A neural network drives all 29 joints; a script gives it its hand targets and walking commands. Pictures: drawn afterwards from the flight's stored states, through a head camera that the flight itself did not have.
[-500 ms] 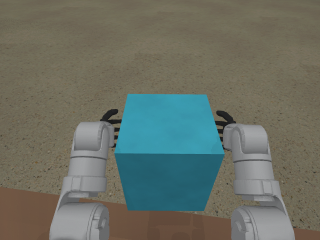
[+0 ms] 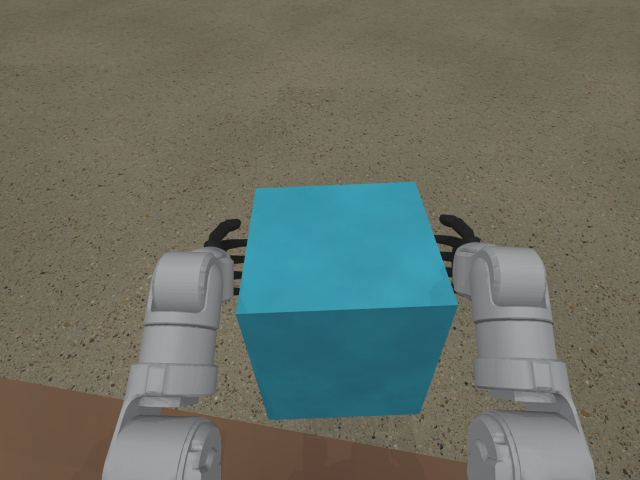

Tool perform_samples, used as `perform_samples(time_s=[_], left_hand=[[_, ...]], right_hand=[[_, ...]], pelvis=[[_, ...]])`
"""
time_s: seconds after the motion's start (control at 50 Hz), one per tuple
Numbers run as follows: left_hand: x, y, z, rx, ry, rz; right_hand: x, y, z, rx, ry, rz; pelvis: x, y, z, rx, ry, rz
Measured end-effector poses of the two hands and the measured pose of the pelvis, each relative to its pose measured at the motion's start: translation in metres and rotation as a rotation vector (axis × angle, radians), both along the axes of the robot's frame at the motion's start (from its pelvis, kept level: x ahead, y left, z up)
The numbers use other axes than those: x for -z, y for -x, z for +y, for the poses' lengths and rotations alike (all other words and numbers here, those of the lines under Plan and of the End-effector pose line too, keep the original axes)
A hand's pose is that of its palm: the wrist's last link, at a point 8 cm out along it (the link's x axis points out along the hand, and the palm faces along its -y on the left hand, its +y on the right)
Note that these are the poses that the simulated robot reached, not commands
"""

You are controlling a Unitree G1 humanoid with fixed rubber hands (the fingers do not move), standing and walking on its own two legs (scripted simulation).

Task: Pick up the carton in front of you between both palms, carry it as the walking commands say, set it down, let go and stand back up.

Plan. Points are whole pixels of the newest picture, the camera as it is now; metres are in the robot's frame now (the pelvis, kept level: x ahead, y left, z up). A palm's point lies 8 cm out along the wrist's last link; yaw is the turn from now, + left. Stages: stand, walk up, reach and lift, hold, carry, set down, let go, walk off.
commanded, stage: carry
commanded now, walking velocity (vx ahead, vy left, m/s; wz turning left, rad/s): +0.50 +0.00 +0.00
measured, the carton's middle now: (339, 304) +0.35 +0.01 +0.03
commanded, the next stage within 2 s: none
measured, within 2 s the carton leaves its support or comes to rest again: neither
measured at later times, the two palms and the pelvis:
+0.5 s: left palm (249, 155) +0.63 +0.18 +0.08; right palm (421, 166) +0.61 -0.12 +0.08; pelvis +0.26 +0.05 -0.01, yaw -1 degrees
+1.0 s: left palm (282, 88) +0.91 +0.15 +0.07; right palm (413, 90) +0.92 -0.15 +0.07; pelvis +0.55 -0.01 -0.03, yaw +0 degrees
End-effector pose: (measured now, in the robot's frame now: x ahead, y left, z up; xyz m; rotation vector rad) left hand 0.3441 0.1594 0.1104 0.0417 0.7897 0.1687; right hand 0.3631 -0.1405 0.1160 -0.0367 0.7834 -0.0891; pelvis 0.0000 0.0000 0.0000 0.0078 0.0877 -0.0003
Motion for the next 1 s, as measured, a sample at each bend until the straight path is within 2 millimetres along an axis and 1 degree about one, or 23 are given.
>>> perform_samples(time_s=[0.06,0.12,0.16,0.18,0.22,0.28,0.32,0.36,0.42,0.48,0.54,0.6,0.64,0.68,0.7,0.74,0.8,0.86,0.92,1.0], left_hand=[[-0.001,-0.031,0.011,-0.018,0.011,-0.019],[0.0,-0.069,0.024,-0.026,0.024,-0.043],[0.006,-0.097,0.033,-0.022,0.032,-0.059],[0.009,-0.113,0.037,-0.012,0.033,-0.07],[0.021,-0.141,0.042,0.007,0.046,-0.069],[0.04,-0.17,0.041,0.034,0.057,0.001],[0.046,-0.188,0.037,0.054,0.055,0.036],[0.048,-0.208,0.033,0.07,0.056,0.042],[0.044,-0.241,0.025,0.08,0.062,0.013],[0.035,-0.275,0.018,0.077,0.07,-0.032],[0.023,-0.312,0.011,0.07,0.07,-0.084],[0.014,-0.352,0.002,0.064,0.063,-0.125],[0.011,-0.382,-0.006,0.064,0.051,-0.14],[0.012,-0.411,-0.013,0.057,0.032,-0.152],[0.015,-0.424,-0.016,0.053,0.017,-0.151],[0.023,-0.444,-0.018,0.043,-0.006,-0.113],[0.04,-0.464,-0.015,0.014,-0.007,-0.027],[0.048,-0.486,-0.012,-0.011,-0.003,0.016],[0.047,-0.515,-0.009,-0.031,0.005,0.007],[0.037,-0.562,-0.007,-0.041,0.016,-0.041]], right_hand=[[0.0,-0.032,0.011,-0.002,-0.006,-0.018],[0.001,-0.068,0.024,0.005,-0.01,-0.041],[0.005,-0.094,0.032,0.015,-0.008,-0.058],[0.009,-0.107,0.036,0.024,-0.005,-0.069],[0.019,-0.126,0.041,0.038,0.016,-0.068],[0.039,-0.144,0.041,0.064,0.031,0.001],[0.047,-0.155,0.037,0.085,0.029,0.036],[0.049,-0.169,0.033,0.105,0.025,0.042],[0.044,-0.197,0.026,0.133,0.02,0.013],[0.035,-0.231,0.019,0.146,0.008,-0.033],[0.024,-0.27,0.011,0.144,-0.001,-0.084],[0.016,-0.313,0.002,0.133,-0.006,-0.124],[0.016,-0.344,-0.006,0.123,-0.008,-0.139],[0.021,-0.378,-0.013,0.101,-0.01,-0.151],[0.025,-0.394,-0.016,0.089,-0.015,-0.149],[0.036,-0.421,-0.018,0.065,-0.02,-0.111],[0.05,-0.452,-0.016,0.029,-0.013,-0.025],[0.056,-0.482,-0.012,0.005,-0.01,0.017],[0.055,-0.514,-0.01,0.0,-0.018,0.009],[0.047,-0.561,-0.008,0.012,-0.033,-0.038]], pelvis=[[0.0,-0.028,0.006,0.0,0.006,0.003],[0.005,-0.063,0.016,-0.004,0.016,0.005],[0.015,-0.09,0.025,-0.001,0.024,0.0],[0.023,-0.104,0.031,0.008,0.034,-0.005],[0.031,-0.126,0.037,0.013,0.025,-0.007],[0.027,-0.151,0.044,0.016,0.031,-0.003],[0.022,-0.168,0.048,0.017,0.036,0.002],[0.017,-0.186,0.051,0.017,0.038,0.006],[0.012,-0.214,0.052,0.017,0.038,0.013],[0.01,-0.247,0.049,0.015,0.034,0.017],[0.012,-0.284,0.043,0.015,0.024,0.017],[0.019,-0.327,0.033,0.014,0.009,0.013],[0.029,-0.359,0.025,0.01,0.0,0.006],[0.044,-0.392,0.016,-0.004,-0.014,-0.009],[0.049,-0.405,0.013,-0.003,-0.003,-0.01],[0.052,-0.425,0.007,-0.003,0.004,-0.011],[0.046,-0.453,-0.002,-0.004,-0.008,-0.009],[0.039,-0.48,-0.009,-0.007,-0.014,-0.008],[0.034,-0.509,-0.012,-0.005,-0.017,-0.003],[0.03,-0.553,-0.011,0.0,-0.019,0.002]])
